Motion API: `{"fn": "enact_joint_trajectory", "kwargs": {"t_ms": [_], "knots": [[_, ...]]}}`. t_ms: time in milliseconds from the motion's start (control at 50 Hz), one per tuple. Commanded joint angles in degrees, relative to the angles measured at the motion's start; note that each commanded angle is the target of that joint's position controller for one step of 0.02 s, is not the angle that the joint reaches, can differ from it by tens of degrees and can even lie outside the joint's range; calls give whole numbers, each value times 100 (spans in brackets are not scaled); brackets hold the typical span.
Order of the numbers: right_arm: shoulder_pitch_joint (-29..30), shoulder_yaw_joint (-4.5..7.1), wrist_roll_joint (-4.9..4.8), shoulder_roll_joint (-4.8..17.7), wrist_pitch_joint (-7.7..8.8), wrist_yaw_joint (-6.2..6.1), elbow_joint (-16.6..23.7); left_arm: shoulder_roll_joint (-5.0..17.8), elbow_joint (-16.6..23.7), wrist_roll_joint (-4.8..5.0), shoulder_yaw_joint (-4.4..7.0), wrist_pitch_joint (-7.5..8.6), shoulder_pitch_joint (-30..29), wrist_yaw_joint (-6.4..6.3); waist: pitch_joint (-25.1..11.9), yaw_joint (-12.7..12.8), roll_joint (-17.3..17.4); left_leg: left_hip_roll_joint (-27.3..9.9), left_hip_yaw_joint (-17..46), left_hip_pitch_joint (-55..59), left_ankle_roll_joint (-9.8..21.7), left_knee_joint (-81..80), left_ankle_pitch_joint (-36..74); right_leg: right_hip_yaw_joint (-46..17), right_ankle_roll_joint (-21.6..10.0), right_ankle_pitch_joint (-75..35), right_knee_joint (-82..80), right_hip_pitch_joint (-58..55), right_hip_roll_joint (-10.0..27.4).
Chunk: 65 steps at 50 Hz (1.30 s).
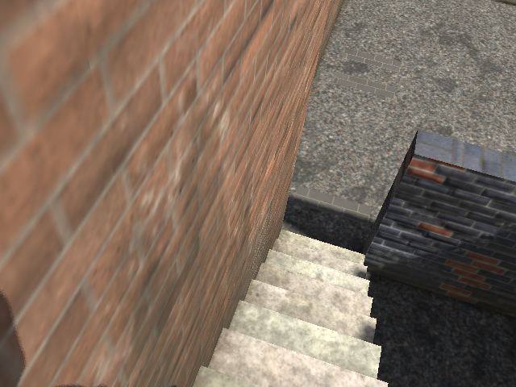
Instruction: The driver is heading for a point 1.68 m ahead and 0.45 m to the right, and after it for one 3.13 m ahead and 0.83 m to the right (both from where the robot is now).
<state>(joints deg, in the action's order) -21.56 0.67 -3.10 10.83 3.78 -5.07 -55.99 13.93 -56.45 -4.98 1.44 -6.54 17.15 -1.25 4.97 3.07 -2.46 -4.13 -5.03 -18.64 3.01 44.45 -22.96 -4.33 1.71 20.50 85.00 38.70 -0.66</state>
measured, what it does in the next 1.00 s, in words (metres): goes down, turning right: right foot 0.20 m lower, then left foot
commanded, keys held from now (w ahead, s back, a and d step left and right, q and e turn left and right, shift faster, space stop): e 0.58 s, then no key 0.42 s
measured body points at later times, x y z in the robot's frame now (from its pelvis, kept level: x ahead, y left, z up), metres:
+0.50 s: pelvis +0.13 -0.12 -0.20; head +0.13 -0.13 +0.25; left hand +0.22 +0.15 -0.32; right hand +0.20 -0.39 -0.33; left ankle +0.15 +0.04 -0.58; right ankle +0.16 -0.19 -0.92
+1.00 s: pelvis +0.21 -0.11 -0.20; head +0.22 -0.12 +0.25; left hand +0.44 +0.10 -0.30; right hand +0.27 -0.36 -0.32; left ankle +0.23 +0.03 -0.92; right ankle +0.16 -0.18 -0.92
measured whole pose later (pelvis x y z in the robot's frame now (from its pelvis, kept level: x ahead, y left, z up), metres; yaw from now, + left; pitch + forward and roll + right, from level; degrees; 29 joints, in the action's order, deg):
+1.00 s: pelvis +0.21 -0.11 -0.20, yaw -18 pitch +4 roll +2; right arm -11.6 0.1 1.9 12.2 1.1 10.9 -42.3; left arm 18.7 -43.6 1.3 -1.9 5.0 9.6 1.4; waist -3.1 0.3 -1.1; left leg -2.0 -3.6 -20.7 -1.8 39.6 -22.7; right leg -7.3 -0.8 23.8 43.9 23.0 -6.0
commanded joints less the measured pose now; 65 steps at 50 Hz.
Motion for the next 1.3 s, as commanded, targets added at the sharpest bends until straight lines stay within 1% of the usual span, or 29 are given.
{"fn": "enact_joint_trajectory", "kwargs": {"t_ms": [20,80,140,260,300,340,360,380,420,440,480,560,660,700,740,760,800,820,860,880,900,920,940,980,1060,1160,1180,1220,1300], "knots": [[-313,340,-16,1438,199,-267,412,18,747,47,17,-233,-171,8,-251,75,1244,-2297,1373,152,463,-975,7694,-63,84,-1888,-781,202,79],[378,193,-335,623,472,-344,626,277,1168,130,65,-210,-644,196,-254,329,1168,-1146,-156,-1307,-192,-516,2422,-73,190,-5398,-2906,-889,63],[733,186,-443,592,466,-348,827,91,1290,188,75,-135,-447,308,-80,518,1221,-1173,-224,-2194,-338,-177,258,-200,148,-6817,-3383,-2075,-12],[-489,344,302,795,74,-240,592,102,1444,426,90,334,-1180,476,640,-703,1254,-1425,-163,-829,136,2048,221,274,-158,-4079,-6560,-1399,226],[-667,455,401,1031,-270,-121,503,344,689,531,279,690,883,499,-243,125,471,-1075,-334,-758,183,4456,33,-162,-500,-3720,-7639,-3234,241],[-845,398,337,549,-455,-27,873,1374,508,343,455,837,1464,583,-980,-344,-1932,-198,-528,-4298,-255,8268,-3374,-812,-571,-10200,-4083,-5942,1013],[-524,151,1165,687,-79,753,1408,2430,1089,832,830,851,2103,442,-3938,463,-3467,119,337,-4895,-1131,9712,-3615,-1130,-2550,-9093,-3625,-8167,1419],[932,346,639,1196,107,827,2059,2196,1613,574,644,1079,1671,385,-2990,1069,-1920,201,901,-6295,-1191,9930,-2648,-3361,-2176,-5218,-4716,-6636,2298],[616,166,667,1122,89,723,1408,1999,1581,273,170,1117,590,502,-751,210,116,-104,1397,-5917,-1106,8820,80,-3574,-1485,-2098,-5702,-3374,2247],[223,244,795,1162,101,682,1229,1611,1495,436,5,1132,171,532,-609,-425,-67,-173,1331,-5055,-953,8482,564,-3396,-1325,-1103,-5962,-1877,1930],[479,118,849,777,93,626,1490,749,1461,468,-313,1183,160,311,-469,-662,-907,-73,1032,-5185,-741,9195,871,-2831,-1085,-306,-5855,-1084,1320],[1064,-11,639,658,-54,751,2205,1483,1719,321,-235,1299,269,49,-730,-322,-548,182,477,-5074,-938,9134,727,-2290,-1275,-1303,-5289,-1138,680],[1271,-50,529,747,-262,871,2337,1279,1586,495,-308,1261,1240,-9,-374,378,-609,193,624,-5476,-1139,7222,987,-2783,-1511,-1033,-5329,-2029,1026],[1188,-163,772,410,-332,1035,2250,1110,1465,401,-331,1316,926,-45,-568,71,-2,-77,394,-4512,-1067,4641,1713,-2351,-1164,-588,-5345,-1790,695],[1025,-134,797,379,-413,1278,2085,1367,1410,500,-199,1372,202,28,-502,-260,-331,-50,250,-2426,-1123,3328,1747,-2103,-1099,358,-5703,-401,423],[518,-118,866,460,-366,1398,1817,1571,1385,300,-132,1351,-385,77,-670,-547,-387,1,286,-1068,-1073,3900,2624,-2107,-1139,-46,-5621,478,389],[341,-15,789,560,-204,1537,1689,1432,1787,511,-206,1362,-1605,40,-666,-828,57,81,334,-169,-1092,2174,2099,-1962,-1108,-1756,-4987,415,282],[1127,-101,602,219,-264,1455,2080,1494,1689,868,-126,1295,-988,-38,-622,-398,123,314,205,-632,-1079,-615,295,-2255,-1350,-2372,-5287,-908,328],[738,-14,573,551,-247,1272,1869,1765,1208,881,-16,1204,-237,169,-1131,-253,-403,318,254,324,-555,-555,2257,-2627,-1563,-3762,-4904,-1659,493],[918,209,569,1401,-191,1228,1789,1423,1303,767,-78,1189,358,183,-2076,224,607,-256,761,1438,355,-535,4294,-1651,-1038,-3304,-4287,-1516,40],[1192,352,664,1549,-129,1291,1830,1125,1557,729,-163,1198,121,189,-2058,172,971,-604,1088,1939,944,-722,4854,-800,-520,-2303,-3714,-653,-366],[979,183,640,1027,-67,1487,1817,606,1684,499,-308,1194,-248,258,-1995,-104,1233,-1070,1988,1913,1164,-1201,4336,-646,-9,-512,-3931,-309,-244],[1348,39,486,554,-47,1652,1843,497,1514,528,-346,1161,-179,282,-1449,40,900,-1097,2047,1233,819,-1285,3816,-613,356,-245,-4315,-734,47],[1745,109,398,754,-160,1677,1995,785,1410,641,-324,1171,-183,292,-1054,103,193,-534,1133,218,44,-1379,2687,-500,293,-1682,-4601,-1864,-61],[1348,155,580,809,-180,1550,1905,1174,1328,545,-214,1203,-369,331,-1247,-232,264,-88,413,746,-316,-1135,2123,-545,-115,-2821,-4981,-2139,-27],[1388,124,524,745,-123,1515,1920,973,1410,590,-226,1166,-521,338,-1125,-317,259,-214,447,1036,-219,-1234,2161,-574,-55,-2724,-5148,-1935,77],[655,286,-182,1042,-441,637,1306,201,1681,393,-250,821,-729,309,-1387,-335,36,-563,206,1224,-325,-754,2919,-1065,-388,-3850,-5257,-2450,372],[580,214,-70,968,-636,306,1299,239,1760,478,-191,539,-798,284,-1208,-436,-48,-580,208,1113,-414,-864,2796,-1097,-461,-4044,-5256,-2555,284],[713,174,5,928,-673,328,1042,252,1635,417,-178,384,-562,297,-751,-309,281,-628,268,974,-432,-1252,1987,-1193,-463,-3256,-5660,-2441,354]]}}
